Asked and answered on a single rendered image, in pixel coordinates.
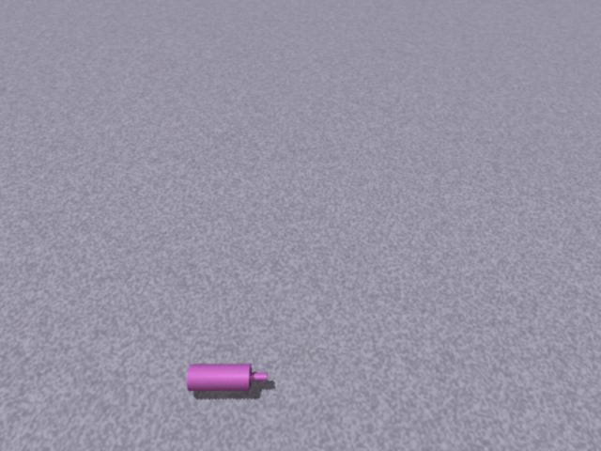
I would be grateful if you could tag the bottle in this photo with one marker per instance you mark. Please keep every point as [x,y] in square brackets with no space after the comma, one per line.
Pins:
[222,377]

